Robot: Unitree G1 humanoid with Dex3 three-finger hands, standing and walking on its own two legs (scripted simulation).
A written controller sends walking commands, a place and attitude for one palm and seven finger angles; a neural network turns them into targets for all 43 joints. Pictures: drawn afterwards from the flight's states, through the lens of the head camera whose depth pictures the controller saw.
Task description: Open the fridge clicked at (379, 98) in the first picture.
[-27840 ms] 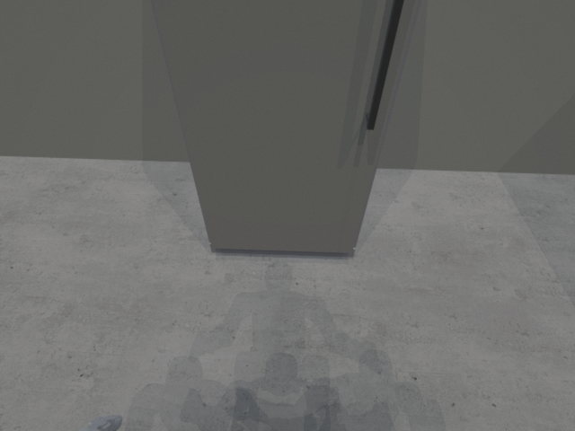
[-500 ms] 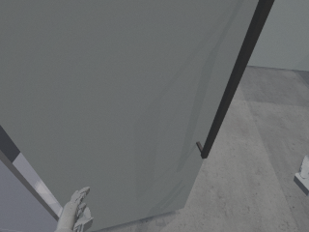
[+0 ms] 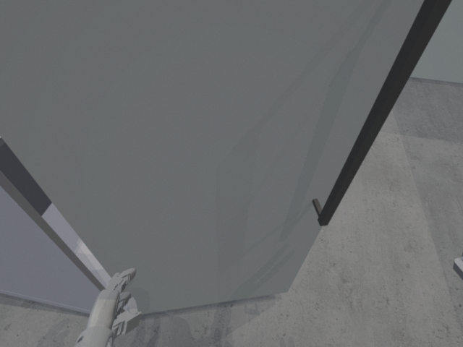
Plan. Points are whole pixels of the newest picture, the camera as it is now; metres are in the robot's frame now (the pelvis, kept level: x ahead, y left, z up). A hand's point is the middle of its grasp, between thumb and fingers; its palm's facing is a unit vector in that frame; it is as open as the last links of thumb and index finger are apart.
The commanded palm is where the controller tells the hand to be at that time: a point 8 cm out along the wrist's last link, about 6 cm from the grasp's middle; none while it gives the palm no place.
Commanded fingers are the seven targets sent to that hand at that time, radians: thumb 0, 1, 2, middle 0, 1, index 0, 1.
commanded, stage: step back with the hand held close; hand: right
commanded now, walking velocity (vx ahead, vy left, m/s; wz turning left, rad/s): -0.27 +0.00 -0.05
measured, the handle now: (360, 129) +0.40 -0.18 +0.20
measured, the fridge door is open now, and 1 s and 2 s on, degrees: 70 70 70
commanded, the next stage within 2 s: stop stepping back and stand still in 1.22 s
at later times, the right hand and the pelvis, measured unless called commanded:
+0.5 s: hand out of the picture +0.13 -0.28 +0.16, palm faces +0.47 +0.78 -0.41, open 7.5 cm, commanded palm +0.06 -0.32 +0.18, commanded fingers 0.00 -0.90 -0.90 0.20 0.30 0.20 0.30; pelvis -0.07 -0.01 -0.02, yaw -1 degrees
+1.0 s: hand out of the picture +0.07 -0.29 +0.18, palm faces +0.47 +0.75 -0.48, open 7.5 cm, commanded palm +0.00 -0.31 +0.18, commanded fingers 0.00 -0.90 -0.90 0.20 0.30 0.20 0.30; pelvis -0.13 -0.01 -0.01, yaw -2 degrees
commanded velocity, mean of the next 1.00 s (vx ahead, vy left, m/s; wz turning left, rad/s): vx -0.33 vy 0.00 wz -0.01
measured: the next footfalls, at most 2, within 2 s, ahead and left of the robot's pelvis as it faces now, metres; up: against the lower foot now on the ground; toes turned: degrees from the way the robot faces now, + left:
left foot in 0.60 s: -0.04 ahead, +0.13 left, +0.00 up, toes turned -3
right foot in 1.18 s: -0.08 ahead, -0.12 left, +0.00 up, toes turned -2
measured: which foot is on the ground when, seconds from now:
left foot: down 0.00-0.48, up 0.50-0.58, down 0.60-1.00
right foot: down 0.00-1.00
